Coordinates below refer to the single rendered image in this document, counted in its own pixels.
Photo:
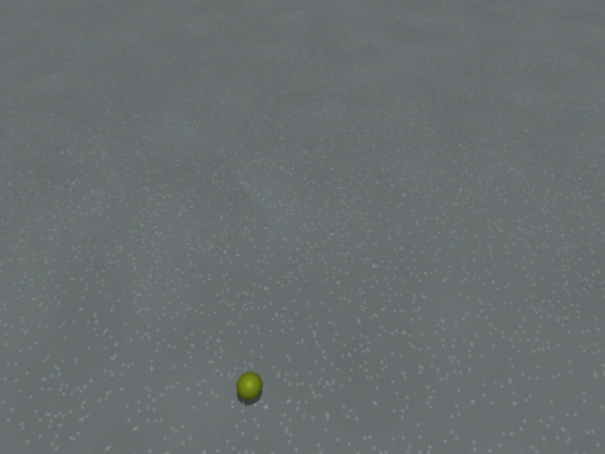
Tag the ball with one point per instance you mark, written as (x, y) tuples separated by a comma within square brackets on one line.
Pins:
[(249, 385)]

